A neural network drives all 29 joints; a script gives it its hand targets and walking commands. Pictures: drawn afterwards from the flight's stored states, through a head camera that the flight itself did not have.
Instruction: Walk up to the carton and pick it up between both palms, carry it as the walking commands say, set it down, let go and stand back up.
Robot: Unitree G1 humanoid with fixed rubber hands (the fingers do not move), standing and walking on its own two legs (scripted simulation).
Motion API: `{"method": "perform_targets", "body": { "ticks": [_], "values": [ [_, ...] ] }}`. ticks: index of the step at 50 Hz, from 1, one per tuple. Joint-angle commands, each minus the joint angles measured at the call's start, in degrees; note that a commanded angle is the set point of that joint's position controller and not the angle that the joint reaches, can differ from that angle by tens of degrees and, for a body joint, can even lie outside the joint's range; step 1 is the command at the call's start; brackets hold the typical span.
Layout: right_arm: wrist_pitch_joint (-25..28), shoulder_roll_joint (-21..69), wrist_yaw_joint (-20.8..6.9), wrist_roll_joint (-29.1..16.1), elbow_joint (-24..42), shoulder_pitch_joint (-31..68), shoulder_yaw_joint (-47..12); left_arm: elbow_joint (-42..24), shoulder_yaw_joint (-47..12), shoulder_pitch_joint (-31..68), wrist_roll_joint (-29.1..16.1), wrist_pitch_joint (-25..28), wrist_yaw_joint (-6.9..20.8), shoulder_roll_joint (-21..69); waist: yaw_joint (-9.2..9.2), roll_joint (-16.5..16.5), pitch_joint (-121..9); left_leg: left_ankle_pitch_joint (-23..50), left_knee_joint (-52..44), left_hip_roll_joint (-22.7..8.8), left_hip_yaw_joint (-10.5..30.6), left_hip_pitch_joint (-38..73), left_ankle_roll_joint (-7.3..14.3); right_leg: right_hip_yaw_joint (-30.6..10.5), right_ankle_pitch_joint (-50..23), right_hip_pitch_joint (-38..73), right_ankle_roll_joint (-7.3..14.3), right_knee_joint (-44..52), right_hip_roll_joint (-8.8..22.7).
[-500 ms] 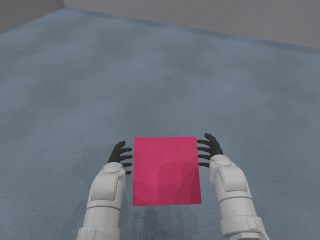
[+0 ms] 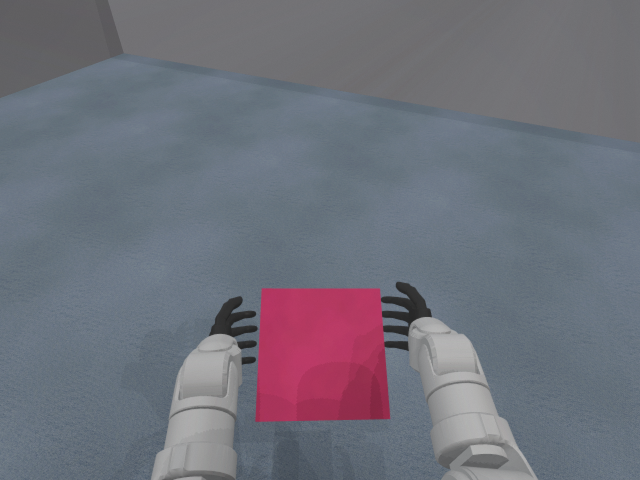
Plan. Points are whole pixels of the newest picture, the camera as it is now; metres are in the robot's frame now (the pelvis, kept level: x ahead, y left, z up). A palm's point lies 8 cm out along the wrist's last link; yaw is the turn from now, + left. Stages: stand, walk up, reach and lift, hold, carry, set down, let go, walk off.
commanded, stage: set down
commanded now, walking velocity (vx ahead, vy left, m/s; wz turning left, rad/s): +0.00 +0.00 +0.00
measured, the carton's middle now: (318, 357) +0.32 +0.02 -0.07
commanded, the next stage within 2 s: none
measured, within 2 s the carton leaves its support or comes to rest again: neither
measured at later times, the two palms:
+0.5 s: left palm (233, 355) +0.29 +0.14 -0.02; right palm (411, 337) +0.31 -0.12 +0.00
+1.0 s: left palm (257, 379) +0.33 +0.13 -0.16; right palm (397, 360) +0.36 -0.12 -0.15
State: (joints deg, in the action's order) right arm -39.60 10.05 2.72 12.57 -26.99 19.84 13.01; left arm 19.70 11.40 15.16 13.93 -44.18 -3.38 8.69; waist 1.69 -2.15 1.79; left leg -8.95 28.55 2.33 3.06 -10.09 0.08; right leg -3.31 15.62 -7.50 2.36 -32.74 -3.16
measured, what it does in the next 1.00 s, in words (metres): lowers itself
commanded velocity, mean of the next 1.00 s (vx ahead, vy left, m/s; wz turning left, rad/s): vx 0.00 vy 0.00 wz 0.00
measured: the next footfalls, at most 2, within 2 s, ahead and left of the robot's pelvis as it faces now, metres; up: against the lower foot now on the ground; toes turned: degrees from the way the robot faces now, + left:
none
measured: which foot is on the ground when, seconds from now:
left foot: down 0.00-1.00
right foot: down 0.00-1.00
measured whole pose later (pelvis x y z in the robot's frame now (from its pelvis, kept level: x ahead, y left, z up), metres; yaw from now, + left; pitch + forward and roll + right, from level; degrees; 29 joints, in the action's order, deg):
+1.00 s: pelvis -0.02 +0.00 -0.10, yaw +0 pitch +22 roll +1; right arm -12.3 10.7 4.7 12.0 -36.6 36.7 22.5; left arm 29.9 19.1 29.9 13.4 -18.4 -13.6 11.2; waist -0.7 -2.0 -1.4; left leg -18.3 63.7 3.1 2.1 -67.6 -0.9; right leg -2.7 25.4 -65.1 1.7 -68.6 -4.8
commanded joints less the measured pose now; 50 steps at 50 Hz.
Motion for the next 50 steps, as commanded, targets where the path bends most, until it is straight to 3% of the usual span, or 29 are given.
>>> {"method": "perform_targets", "body": {
  "ticks": [1, 4, 5, 7, 9, 12, 13, 14, 17, 18, 20, 24, 26, 27, 30, 31, 33, 34, 35, 37, 38, 40, 41, 42, 43, 44, 46, 49, 50],
  "values": [
    [6.89, 62.39, -17.05, -12.94, -4.29, 41.72, -21.54, -6.09, -31.15, 60.93, -19.52, 9.83, 16.09, 62.55, -5.12, 4.34, -18.37, -15.98, -1.03, 1.59, 4.77, 16.69, -0.24, -7.01, 17.91, -18.01, 3.1, 9.0, 2.58],
    [11.0, 59.13, -18.87, -9.83, -10.25, 50.62, -17.1, 4.1, -23.33, 66.08, -15.38, 12.48, 14.51, 63.0, -3.15, 6.12, -17.65, -20.39, -2.22, -0.7, 7.55, 7.28, -0.03, -6.32, 14.66, -14.2, 3.46, 4.0, 1.39],
    [11.39, 55.16, -18.76, -7.49, -15.16, 51.18, -12.67, 7.92, -21.46, 68.12, -14.14, 13.44, 13.87, 63.4, -5.76, 8.28, -17.08, -26.19, -4.43, -1.36, 8.2, 8.36, 0.02, -5.06, 14.82, -16.94, 2.86, 2.0, 0.61],
    [11.19, 53.07, -17.27, -2.89, -19.85, 55.44, -7.76, 17.69, -12.08, 67.13, -7.7, 13.43, 13.55, 58.54, -5.04, 5.14, -12.35, -30.7, -3.16, -0.86, 7.4, 0.66, 0.33, -4.29, 19.49, -14.6, 2.46, 1.01, 0.04],
    [12.68, 50.98, -16.8, -2.89, -22.0, 57.09, -3.3, 14.61, -11.81, 73.71, -7.9, 14.32, 12.45, 57.11, -6.05, 6.25, -12.43, -30.65, -4.52, -0.79, 7.8, 4.76, 0.03, -3.44, 17.0, -17.45, 2.45, 1.54, -0.3],
    [13.18, 49.09, -17.96, -1.16, -24.98, 60.14, -2.65, 19.03, -4.93, 71.25, -5.16, 14.42, 9.98, 55.92, -0.71, 3.74, -16.26, -30.31, -4.64, -2.61, 10.21, 7.81, 0.47, -3.49, 16.51, -17.04, 2.93, 0.11, -0.09],
    [14.14, 45.83, -18.16, 0.64, -23.65, 61.82, -0.14, 16.91, -7.55, 75.0, -7.25, 15.28, 9.27, 59.84, -6.22, 5.92, -15.02, -33.38, -5.76, -3.12, 11.14, 6.71, -0.25, -2.62, 16.66, -19.92, 3.27, -0.96, -0.09],
    [13.68, 50.33, -17.91, 0.13, -27.01, 62.13, -1.7, 15.46, -3.88, 77.29, -6.21, 16.45, 9.2, 54.6, -0.74, 2.88, -15.44, -31.79, -4.32, -3.18, 9.79, 0.48, 0.65, -3.95, 15.7, -11.85, 3.59, -1.91, 0.64],
    [14.82, 50.02, -18.05, 0.82, -26.98, 60.86, -0.49, 19.48, 1.23, 70.45, -1.0, 16.24, 8.28, 51.04, 2.33, -0.32, -17.71, -25.73, -0.85, -2.46, 7.43, 5.43, 0.91, -4.28, 16.34, -20.02, 3.05, 0.48, -0.37],
    [15.47, 49.17, -17.81, 0.63, -25.08, 61.87, 0.17, 17.91, -0.61, 71.81, -2.05, 16.73, 8.32, 53.64, -0.04, 3.78, -21.65, -24.47, -2.06, -2.29, 6.64, 2.99, 0.83, -3.21, 11.22, -16.75, 3.16, -1.21, -0.48],
    [16.26, 47.31, -17.29, 1.69, -24.96, 64.7, 1.32, 18.89, -0.52, 74.27, -2.27, 17.17, 8.46, 51.47, -1.29, 0.8, -20.6, -28.65, -1.8, -3.59, 8.46, 2.79, 1.39, -3.18, 13.86, -19.82, 2.89, -2.77, 0.04],
    [19.1, 48.07, -16.61, 1.67, -25.57, 62.56, 0.06, 18.53, -0.71, 72.89, -0.67, 19.96, 8.21, 51.74, 0.91, 1.46, -25.72, -23.94, 4.54, -1.99, 8.14, 5.62, 0.16, -4.3, 17.87, -26.19, 3.26, -2.45, -0.34],
    [19.67, 50.83, -15.34, 3.79, -25.94, 59.23, 0.45, 17.25, -2.99, 75.67, -1.5, 21.44, 8.89, 51.62, -3.26, 0.97, -26.93, -22.24, 8.43, 0.53, 4.41, 1.38, 0.49, -3.53, 17.67, -26.93, 2.87, -2.77, -0.49],
    [20.23, 51.21, -15.46, 2.4, -25.23, 59.56, -1.36, 14.57, -2.87, 74.41, -0.65, 22.34, 8.99, 50.17, -0.46, -0.88, -30.46, -19.45, 9.76, 0.49, 3.98, 2.88, 0.6, -4.17, 17.15, -28.74, 2.35, -3.3, -0.56],
    [21.43, 55.34, -14.37, 0.34, -24.6, 59.67, -4.79, 9.04, -7.56, 81.31, -2.53, 25.46, 10.75, 48.43, -3.26, -0.76, -35.0, -17.15, 14.73, 2.67, 0.12, -4.55, 1.47, -5.33, 17.96, -25.91, 1.68, -4.25, 0.21],
    [22.82, 52.12, -14.88, -0.49, -23.66, 64.77, -4.37, 15.08, -7.74, 76.9, -1.04, 24.76, 10.09, 52.11, 0.33, 4.52, -32.97, -19.21, 12.71, 1.08, 4.03, 0.04, 0.55, -4.59, 19.12, -34.19, 1.69, -7.0, -1.08],
    [24.35, 51.1, -15.35, 0.9, -22.09, 61.97, -4.55, 10.91, -14.23, 77.18, -3.47, 25.74, 9.49, 56.17, -3.71, 7.79, -41.47, -19.82, 12.72, 1.34, 5.58, 3.54, -0.98, -1.58, 14.33, -37.08, 1.2, -11.41, -2.31],
    [23.74, 52.6, -14.8, 2.38, -26.93, 56.75, -3.6, 6.89, -14.57, 83.49, -5.1, 27.01, 10.08, 54.13, -5.58, 2.48, -38.52, -18.53, 15.1, 1.65, 5.16, -1.99, -0.98, -1.0, 15.15, -37.96, 0.4, -11.61, -2.88],
    [24.29, 55.51, -15.02, -0.16, -23.04, 61.77, -9.68, 11.15, -12.08, 76.18, -2.08, 26.77, 9.43, 52.02, 2.68, 4.11, -42.24, -16.57, 16.22, 2.19, 2.93, 0.56, -0.88, -3.33, 15.95, -34.53, 1.15, -10.74, -1.81],
    [25.63, 54.09, -15.64, 1.63, -20.65, 56.65, -8.33, 11.24, -20.26, 69.7, -4.08, 27.37, 9.92, 58.74, -5.86, 7.42, -46.5, -11.14, 16.68, 2.62, 3.98, -3.38, -0.92, -2.19, 8.31, -36.97, 1.6, -12.81, -2.67],
    [27.01, 55.15, -16.17, -0.63, -18.19, 60.38, -13.08, 8.41, -21.64, 73.89, -6.0, 28.68, 9.81, 58.31, -3.07, 5.79, -51.93, -12.8, 17.26, 2.1, 5.49, -2.26, -0.52, -0.95, 7.55, -37.16, 0.25, -16.71, -3.91],
    [27.16, 56.69, -15.98, -1.13, -18.3, 55.07, -15.9, 4.51, -25.96, 72.21, -6.94, 30.13, 9.43, 59.37, -3.27, 6.37, -58.17, -7.03, 21.8, 2.79, 3.09, -2.06, -1.19, -1.52, 6.25, -38.81, 0.1, -18.73, -3.83],
    [26.93, 58.45, -15.53, 0.52, -20.09, 50.86, -16.22, 2.08, -27.79, 74.33, -9.29, 30.41, 9.64, 60.87, -6.6, 3.26, -60.03, -6.88, 23.29, 3.29, 4.37, -4.62, -0.79, -0.87, 5.57, -38.79, 0.17, -20.6, -4.55],
    [26.6, 58.38, -15.63, -2.07, -20.26, 51.79, -18.14, 5.04, -25.11, 70.31, -8.1, 30.49, 9.22, 58.28, -1.48, 3.2, -55.83, -5.86, 23.51, 3.25, 2.47, -9.05, -0.84, -2.79, 7.63, -39.2, 0.16, -18.77, -3.58],
    [26.4, 57.14, -15.08, -0.37, -20.8, 49.95, -15.96, 2.86, -27.81, 73.25, -8.49, 30.62, 9.57, 59.65, -7.07, 3.91, -59.83, -6.52, 25.65, 3.46, 2.56, -8.87, -0.95, -1.23, 7.62, -40.53, 0.46, -20.98, -4.61],
    [25.73, 62.03, -14.49, -1.73, -22.96, 45.4, -17.26, 2.01, -26.37, 71.42, -7.98, 31.14, 10.19, 54.5, -2.65, 1.63, -55.5, -5.24, 27.34, 5.54, 0.9, -14.98, -0.23, -4.78, 9.02, -38.56, 0.17, -18.5, -3.14],
    [26.33, 63.24, -14.01, -6.12, -15.45, 44.28, -25.26, 1.31, -29.59, 64.14, -8.65, 32.26, 10.81, 54.48, -0.18, 2.27, -64.41, 4.55, 30.25, 6.17, -0.19, -17.63, 0.29, -4.92, -4.02, -33.31, -1.63, -22.24, -3.29],
    [25.56, 60.79, -13.37, -6.62, -15.49, 42.94, -26.18, 1.5, -28.51, 64.98, -9.68, 32.75, 10.72, 52.58, -0.1, -0.38, -63.89, 3.22, 31.78, 5.74, 0.87, -22.66, 1.19, -3.01, -3.2, -39.81, -3.16, -27.47, -4.67],
    [25.71, 64.18, -12.42, -6.64, -15.26, 39.58, -27.62, 2.7, -29.79, 61.81, -8.56, 32.61, 11.0, 53.88, -2.79, 0.44, -66.14, 3.5, 34.86, 7.28, -0.21, -23.64, 0.71, -4.76, -3.96, -35.7, -2.89, -25.37, -3.81]
  ]
}}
